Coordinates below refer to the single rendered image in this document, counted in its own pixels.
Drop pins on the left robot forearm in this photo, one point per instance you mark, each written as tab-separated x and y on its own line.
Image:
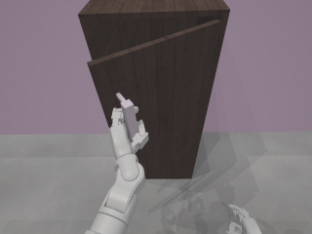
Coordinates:
117	209

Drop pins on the robot right hand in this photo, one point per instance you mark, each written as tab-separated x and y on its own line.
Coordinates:
249	225

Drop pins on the cupboard door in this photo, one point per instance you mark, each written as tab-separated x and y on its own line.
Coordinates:
168	80

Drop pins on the robot left hand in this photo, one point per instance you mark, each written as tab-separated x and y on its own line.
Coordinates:
119	136

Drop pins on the handle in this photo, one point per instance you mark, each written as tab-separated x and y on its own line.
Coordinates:
128	110

